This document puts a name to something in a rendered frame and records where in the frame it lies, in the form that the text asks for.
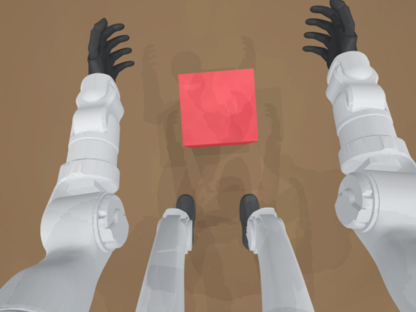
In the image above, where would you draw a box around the robot left forearm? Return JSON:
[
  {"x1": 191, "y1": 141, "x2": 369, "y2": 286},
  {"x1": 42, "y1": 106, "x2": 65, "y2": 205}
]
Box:
[{"x1": 40, "y1": 73, "x2": 124, "y2": 248}]

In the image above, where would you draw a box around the right robot upper arm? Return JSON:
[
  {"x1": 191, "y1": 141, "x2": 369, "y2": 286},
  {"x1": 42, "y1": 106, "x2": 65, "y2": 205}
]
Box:
[{"x1": 335, "y1": 169, "x2": 416, "y2": 312}]

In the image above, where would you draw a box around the robot left hand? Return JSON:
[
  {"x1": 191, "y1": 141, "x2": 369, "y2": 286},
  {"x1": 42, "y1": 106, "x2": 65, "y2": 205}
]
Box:
[{"x1": 87, "y1": 18, "x2": 135, "y2": 83}]

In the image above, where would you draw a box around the carton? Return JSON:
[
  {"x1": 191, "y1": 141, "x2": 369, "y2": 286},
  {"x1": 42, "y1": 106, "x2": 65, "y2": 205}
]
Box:
[{"x1": 178, "y1": 69, "x2": 258, "y2": 148}]

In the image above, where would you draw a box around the right robot thigh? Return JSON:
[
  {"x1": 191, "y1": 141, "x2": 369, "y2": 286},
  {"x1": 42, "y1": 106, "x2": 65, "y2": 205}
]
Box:
[{"x1": 248, "y1": 214, "x2": 315, "y2": 312}]

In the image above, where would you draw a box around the left robot thigh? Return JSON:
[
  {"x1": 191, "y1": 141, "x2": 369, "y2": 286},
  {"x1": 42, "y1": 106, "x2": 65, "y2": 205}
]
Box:
[{"x1": 135, "y1": 215, "x2": 192, "y2": 312}]

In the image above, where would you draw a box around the robot right hand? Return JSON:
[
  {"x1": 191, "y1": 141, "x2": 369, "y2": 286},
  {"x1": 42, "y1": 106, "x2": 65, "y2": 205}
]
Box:
[{"x1": 303, "y1": 0, "x2": 358, "y2": 69}]

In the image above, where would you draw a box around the robot thigh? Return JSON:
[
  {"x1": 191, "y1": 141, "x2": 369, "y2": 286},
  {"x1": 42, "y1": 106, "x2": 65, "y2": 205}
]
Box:
[
  {"x1": 135, "y1": 215, "x2": 192, "y2": 312},
  {"x1": 248, "y1": 214, "x2": 315, "y2": 312}
]

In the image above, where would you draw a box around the left robot upper arm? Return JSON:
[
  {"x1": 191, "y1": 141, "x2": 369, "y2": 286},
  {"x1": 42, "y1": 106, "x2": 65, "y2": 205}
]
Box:
[{"x1": 0, "y1": 191, "x2": 129, "y2": 312}]

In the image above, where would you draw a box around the robot right forearm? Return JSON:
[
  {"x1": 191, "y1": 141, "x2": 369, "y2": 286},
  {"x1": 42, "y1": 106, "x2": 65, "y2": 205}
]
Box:
[{"x1": 326, "y1": 51, "x2": 416, "y2": 175}]

